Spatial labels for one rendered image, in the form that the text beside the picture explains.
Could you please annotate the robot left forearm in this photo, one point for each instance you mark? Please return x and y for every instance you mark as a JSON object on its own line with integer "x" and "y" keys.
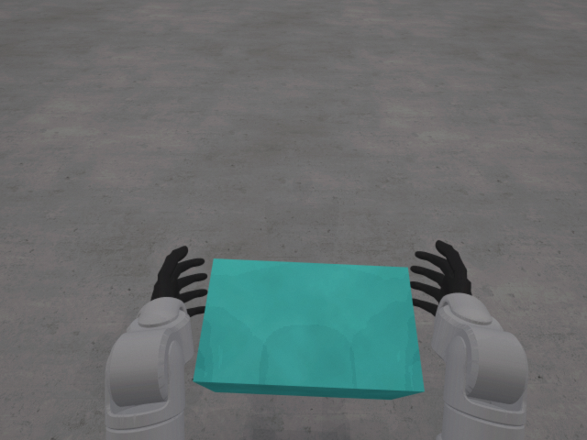
{"x": 144, "y": 374}

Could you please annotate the robot right hand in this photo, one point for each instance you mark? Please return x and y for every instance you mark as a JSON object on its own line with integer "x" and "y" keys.
{"x": 453, "y": 280}

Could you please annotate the carton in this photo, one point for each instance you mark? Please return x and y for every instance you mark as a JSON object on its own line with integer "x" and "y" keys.
{"x": 309, "y": 329}

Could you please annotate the robot right forearm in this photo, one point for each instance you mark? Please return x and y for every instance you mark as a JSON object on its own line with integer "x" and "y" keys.
{"x": 485, "y": 389}

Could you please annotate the robot left hand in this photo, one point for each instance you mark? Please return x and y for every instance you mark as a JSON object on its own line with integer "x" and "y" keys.
{"x": 168, "y": 284}

